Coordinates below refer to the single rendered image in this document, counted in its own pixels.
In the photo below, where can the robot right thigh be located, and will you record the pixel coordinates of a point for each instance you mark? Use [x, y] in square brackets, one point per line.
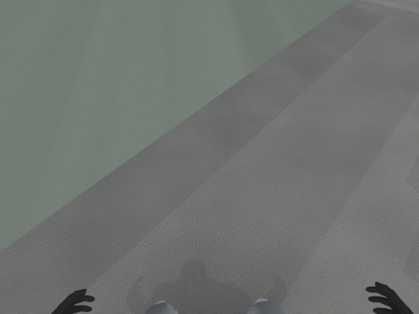
[266, 308]

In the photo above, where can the robot right hand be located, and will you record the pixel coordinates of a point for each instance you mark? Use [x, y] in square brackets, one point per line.
[392, 300]

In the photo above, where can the robot left hand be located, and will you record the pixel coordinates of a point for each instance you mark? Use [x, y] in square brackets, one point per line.
[68, 305]

